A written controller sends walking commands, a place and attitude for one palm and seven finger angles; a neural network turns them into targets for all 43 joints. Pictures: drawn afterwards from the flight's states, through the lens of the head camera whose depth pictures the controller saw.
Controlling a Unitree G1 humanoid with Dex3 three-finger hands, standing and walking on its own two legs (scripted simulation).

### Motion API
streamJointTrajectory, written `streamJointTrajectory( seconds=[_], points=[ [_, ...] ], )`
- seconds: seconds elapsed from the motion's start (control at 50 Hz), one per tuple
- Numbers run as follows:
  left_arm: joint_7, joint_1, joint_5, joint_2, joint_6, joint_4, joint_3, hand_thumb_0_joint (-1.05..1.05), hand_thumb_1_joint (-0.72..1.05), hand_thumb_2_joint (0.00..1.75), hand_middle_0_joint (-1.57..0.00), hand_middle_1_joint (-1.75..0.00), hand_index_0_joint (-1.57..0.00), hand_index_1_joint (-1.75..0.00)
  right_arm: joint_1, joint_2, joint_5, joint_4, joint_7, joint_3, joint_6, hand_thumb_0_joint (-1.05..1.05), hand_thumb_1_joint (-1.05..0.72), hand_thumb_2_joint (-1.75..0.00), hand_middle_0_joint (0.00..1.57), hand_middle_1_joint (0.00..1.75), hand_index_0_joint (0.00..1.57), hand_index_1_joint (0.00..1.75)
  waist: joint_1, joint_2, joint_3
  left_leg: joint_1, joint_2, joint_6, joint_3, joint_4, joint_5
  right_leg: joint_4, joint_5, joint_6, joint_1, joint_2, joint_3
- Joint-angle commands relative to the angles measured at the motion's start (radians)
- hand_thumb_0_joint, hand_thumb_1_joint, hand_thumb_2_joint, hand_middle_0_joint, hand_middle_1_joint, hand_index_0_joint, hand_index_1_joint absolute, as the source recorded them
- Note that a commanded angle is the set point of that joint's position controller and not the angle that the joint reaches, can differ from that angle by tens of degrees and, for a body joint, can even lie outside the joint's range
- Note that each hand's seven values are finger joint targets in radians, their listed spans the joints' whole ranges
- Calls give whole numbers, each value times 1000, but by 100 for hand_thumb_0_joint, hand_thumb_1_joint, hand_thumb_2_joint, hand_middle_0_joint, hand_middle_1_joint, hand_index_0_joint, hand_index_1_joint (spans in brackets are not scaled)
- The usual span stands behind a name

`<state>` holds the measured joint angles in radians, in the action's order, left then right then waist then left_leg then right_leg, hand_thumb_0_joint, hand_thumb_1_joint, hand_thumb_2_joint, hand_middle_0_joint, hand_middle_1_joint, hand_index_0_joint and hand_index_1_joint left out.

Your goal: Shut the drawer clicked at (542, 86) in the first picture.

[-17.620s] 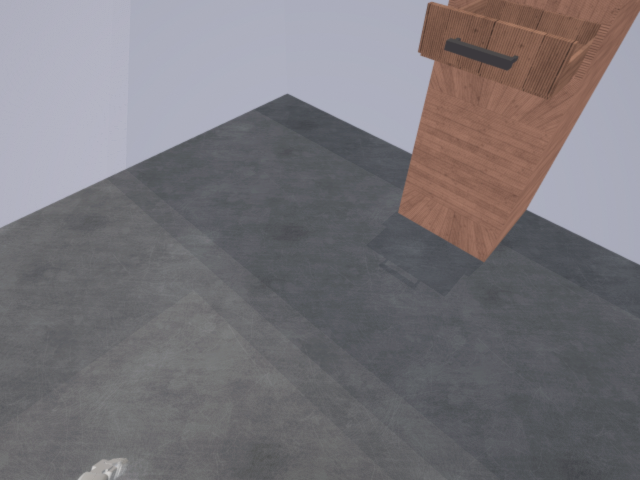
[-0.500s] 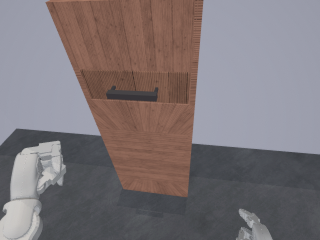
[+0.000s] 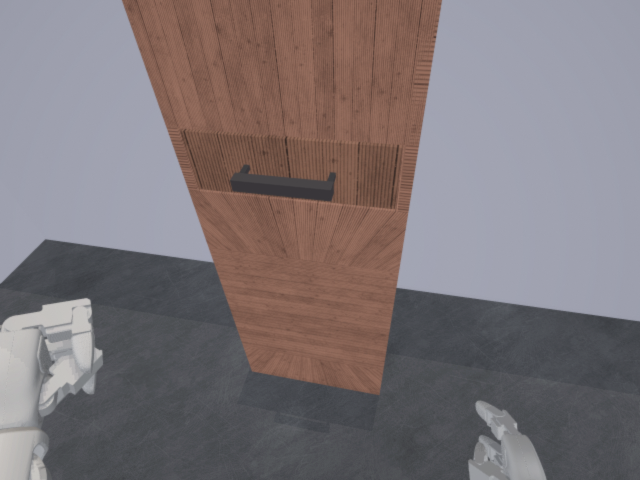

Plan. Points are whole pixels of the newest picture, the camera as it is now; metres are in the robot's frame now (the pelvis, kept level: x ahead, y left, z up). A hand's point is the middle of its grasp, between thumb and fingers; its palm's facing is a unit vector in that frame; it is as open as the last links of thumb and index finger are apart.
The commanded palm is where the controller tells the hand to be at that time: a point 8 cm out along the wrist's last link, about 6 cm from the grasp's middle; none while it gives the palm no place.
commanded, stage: step back with the hand held close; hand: left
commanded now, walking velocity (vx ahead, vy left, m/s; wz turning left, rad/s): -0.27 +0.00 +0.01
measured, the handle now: (285, 179) +0.57 +0.13 +0.08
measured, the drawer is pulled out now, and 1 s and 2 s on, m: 0.00 0.00 0.00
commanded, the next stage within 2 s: stop stepping back and stand still in 1.26 s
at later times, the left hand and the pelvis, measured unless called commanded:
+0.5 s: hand (60, 367) +0.17 +0.26 +0.16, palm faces +0.28 -0.81 -0.52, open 3.2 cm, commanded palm +0.10 +0.30 +0.17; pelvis -0.04 +0.03 -0.01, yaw -3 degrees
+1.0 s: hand out of the picture +0.11 +0.29 +0.17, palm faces +0.34 -0.82 -0.47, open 3.2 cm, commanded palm +0.04 +0.32 +0.17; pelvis -0.09 +0.05 +0.00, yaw -1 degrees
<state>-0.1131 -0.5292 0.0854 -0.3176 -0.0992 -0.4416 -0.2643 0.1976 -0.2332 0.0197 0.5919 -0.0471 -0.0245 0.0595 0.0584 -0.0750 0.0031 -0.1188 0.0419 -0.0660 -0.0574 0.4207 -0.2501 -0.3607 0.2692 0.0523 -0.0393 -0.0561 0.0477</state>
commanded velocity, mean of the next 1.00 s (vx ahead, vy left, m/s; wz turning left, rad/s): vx -0.31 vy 0.00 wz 0.05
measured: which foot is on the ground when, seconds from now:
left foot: down 0.00-1.00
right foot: down 0.00-0.84, up 0.86-1.00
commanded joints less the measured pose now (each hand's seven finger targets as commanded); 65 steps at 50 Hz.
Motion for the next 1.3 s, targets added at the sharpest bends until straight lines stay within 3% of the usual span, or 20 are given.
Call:
streamJointTrajectory(
  seconds=[0.0,0.04,0.1,0.2,0.26,0.42,0.48,0.6,0.66,0.7,0.74,0.78,0.84,0.86,0.9,0.98,1.08,1.16,1.22,1.28],
  points=[
    [-10,83,-10,-263,-129,-240,-228,0,90,90,-140,-160,-140,-160,-118,-110,-7,-159,-2,50,22,0,-90,-90,20,30,20,30,-34,54,19,11,-89,-1,119,4,207,85,-384,-28,-163,137,-205],
    [3,-9,-13,-176,-109,-165,-155,0,90,90,-140,-160,-140,-160,-110,-121,-4,-172,10,60,-7,0,-90,-90,20,30,20,30,-40,89,7,16,-98,1,108,1,232,71,-379,-51,-171,132,-185],
    [7,-74,-16,-160,-102,-147,-141,0,90,90,-140,-160,-140,-160,-109,-128,0,-183,12,73,-39,0,-90,-90,20,30,20,30,-43,63,-63,35,-124,-1,100,-12,329,22,-400,-75,-162,116,-146],
    [-7,-100,-17,-239,-110,-276,-204,0,90,90,-140,-160,-140,-160,-117,-122,7,-225,2,79,-64,0,-90,-90,20,30,20,30,-40,86,-168,4,-148,-6,111,-8,409,-65,-418,-75,-112,101,-121],
    [-23,-103,-13,-316,-122,-382,-270,0,90,90,-140,-160,-140,-160,-125,-127,5,-245,-9,80,-57,0,-90,-90,20,30,20,30,-27,20,-220,-30,-160,-8,126,0,430,-113,-410,-69,-86,94,-127],
    [-27,-158,-14,-246,-130,-346,-242,0,90,90,-140,-160,-140,-160,-81,-129,-9,-224,-13,88,-20,0,-90,-90,20,30,20,30,-43,-59,-135,-162,-237,-23,188,-77,353,-220,-84,-55,-128,57,-102],
    [-26,-136,-21,-224,-130,-303,-228,0,90,90,-140,-160,-140,-160,-78,-130,-15,-212,-15,86,-5,0,-90,-90,20,30,20,30,-48,-18,-69,-278,-262,-42,214,-118,199,-227,-26,-55,-103,55,-101],
    [-27,-74,-38,-222,-146,-318,-215,0,90,90,-140,-160,-140,-160,-73,-134,-10,-226,-16,85,8,0,-90,-90,20,30,20,30,-61,106,-41,-425,-177,-31,199,-64,-201,-136,-89,-28,-78,113,-224],
    [-38,-53,-35,-259,-166,-377,-231,0,90,90,-140,-160,-140,-160,-61,-129,-17,-216,-10,88,13,0,-90,-90,20,30,20,30,-71,146,-49,-286,-108,4,166,71,-195,37,90,20,-262,198,-333],
    [-46,-53,-35,-250,-180,-392,-212,0,90,90,-140,-160,-140,-160,-53,-115,-18,-209,-8,82,19,0,-90,-90,20,30,20,30,-79,135,-56,-214,-91,15,159,122,-138,66,105,40,-324,227,-334],
    [-55,-57,-36,-260,-191,-404,-221,0,90,90,-140,-160,-140,-160,-51,-118,-21,-201,-10,79,23,0,-90,-90,20,30,20,30,-80,74,-64,-204,-100,13,181,77,-71,32,38,24,-313,192,-270],
    [-56,-79,-40,-266,-203,-402,-233,0,90,90,-140,-160,-140,-160,-63,-123,-22,-199,-19,76,27,0,-90,-90,20,30,20,30,-73,-23,-84,-267,-165,-5,246,-54,4,-75,-53,-28,-207,91,-160],
    [-42,-80,-55,-268,-220,-379,-266,0,90,90,-140,-160,-140,-160,-85,-138,-33,-211,-22,82,47,0,-90,-90,20,30,20,30,-52,-165,-79,-536,-322,-72,402,-299,-308,-413,47,-57,12,-20,-89],
    [-42,-75,-56,-286,-218,-373,-290,0,90,90,-140,-160,-140,-160,-96,-133,-47,-206,-24,83,54,0,-90,-90,20,30,20,30,-47,-169,-78,-550,-352,-89,433,-332,-327,-505,92,-56,-2,-27,-101],
    [-43,-78,-46,-262,-219,-371,-274,0,90,90,-140,-160,-140,-160,-71,-116,-46,-192,-17,88,68,0,-90,-90,20,30,20,30,-53,-62,-75,-442,-349,-97,407,-286,-204,-547,161,-52,-106,-23,-117],
    [-33,-154,-22,-225,-212,-376,-211,0,90,90,-140,-160,-140,-160,-59,-108,-45,-157,-4,86,93,0,-90,-90,20,30,20,30,-45,16,-143,-117,-295,-41,329,-259,23,-422,242,-55,-266,-20,-73],
    [-26,-98,-13,-244,-210,-468,-189,0,90,90,-140,-160,-140,-160,-45,-104,-55,-107,4,81,114,0,-90,-90,20,30,20,30,-38,-134,-275,161,-247,50,237,-246,327,-230,276,-46,-274,-38,-27],
    [-24,-147,7,-334,-210,-522,-269,0,90,90,-140,-160,-140,-160,-24,-94,-64,-105,20,84,110,0,-90,-90,20,30,20,30,-38,-164,-398,319,-222,86,176,-199,583,-162,230,-39,-256,-58,-9],
    [-12,-182,36,-355,-209,-518,-308,0,90,90,-140,-160,-140,-160,-63,-86,-61,-138,28,77,93,0,-90,-90,20,30,20,30,-39,-188,-385,216,-216,99,142,-242,387,-145,244,-32,-190,-53,5],
    [-7,-243,69,-362,-207,-477,-352,0,90,90,-140,-160,-140,-160,-99,-86,-57,-161,29,72,61,0,-90,-90,20,30,20,30,-31,-125,-318,22,-196,142,105,-216,96,34,173,-6,-96,-11,5]
  ],
)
